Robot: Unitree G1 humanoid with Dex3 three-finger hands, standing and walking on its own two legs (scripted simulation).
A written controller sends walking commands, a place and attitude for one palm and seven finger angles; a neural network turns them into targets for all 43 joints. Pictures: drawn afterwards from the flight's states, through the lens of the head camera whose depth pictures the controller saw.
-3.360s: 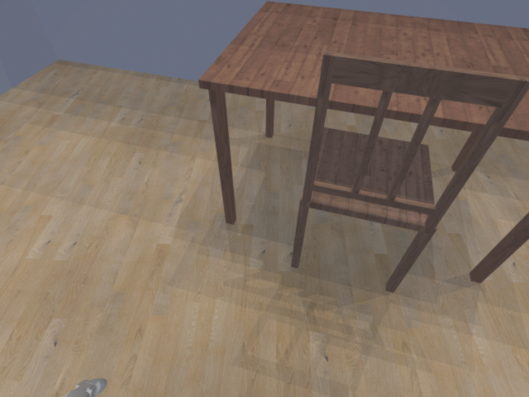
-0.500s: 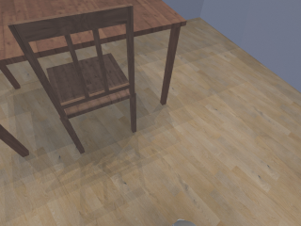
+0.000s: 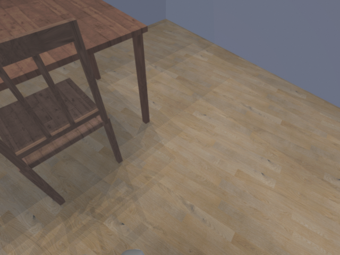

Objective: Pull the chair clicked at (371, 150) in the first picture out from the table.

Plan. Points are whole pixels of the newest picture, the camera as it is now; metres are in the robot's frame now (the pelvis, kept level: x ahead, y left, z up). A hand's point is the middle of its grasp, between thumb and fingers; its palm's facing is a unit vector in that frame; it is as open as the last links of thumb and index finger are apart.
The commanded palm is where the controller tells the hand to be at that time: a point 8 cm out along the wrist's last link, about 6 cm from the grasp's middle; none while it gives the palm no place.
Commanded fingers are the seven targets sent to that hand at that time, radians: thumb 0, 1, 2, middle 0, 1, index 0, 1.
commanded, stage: walk to a spot facing it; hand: left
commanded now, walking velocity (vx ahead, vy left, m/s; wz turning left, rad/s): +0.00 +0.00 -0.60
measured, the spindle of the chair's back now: (27, 108) +0.56 +0.55 -0.07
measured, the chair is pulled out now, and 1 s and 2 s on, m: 0.00 0.00 0.00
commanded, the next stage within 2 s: turn to face it in 1.58 s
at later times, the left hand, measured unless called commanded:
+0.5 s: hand out of the picture +0.11 +0.22 -0.17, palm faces -0.28 -0.95 -0.16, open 7.4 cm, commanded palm none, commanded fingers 0.00 0.90 0.90 -0.20 -0.30 -0.20 -0.30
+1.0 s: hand (130, 236) +0.19 +0.12 -0.17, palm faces -0.49 -0.85 -0.19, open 7.4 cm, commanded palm none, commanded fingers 0.00 0.90 0.90 -0.20 -0.30 -0.20 -0.30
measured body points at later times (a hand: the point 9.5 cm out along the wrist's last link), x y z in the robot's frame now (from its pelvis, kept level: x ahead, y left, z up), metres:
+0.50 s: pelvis +0.00 +0.05 +0.01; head +0.04 +0.07 +0.45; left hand +0.13 +0.27 -0.16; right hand -0.05 -0.19 -0.13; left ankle +0.01 +0.12 -0.74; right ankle -0.06 -0.10 -0.67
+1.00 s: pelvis +0.10 -0.04 +0.00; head +0.12 -0.04 +0.45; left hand +0.22 +0.17 -0.15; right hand +0.05 -0.30 -0.13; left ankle +0.27 +0.03 -0.69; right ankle -0.05 -0.09 -0.74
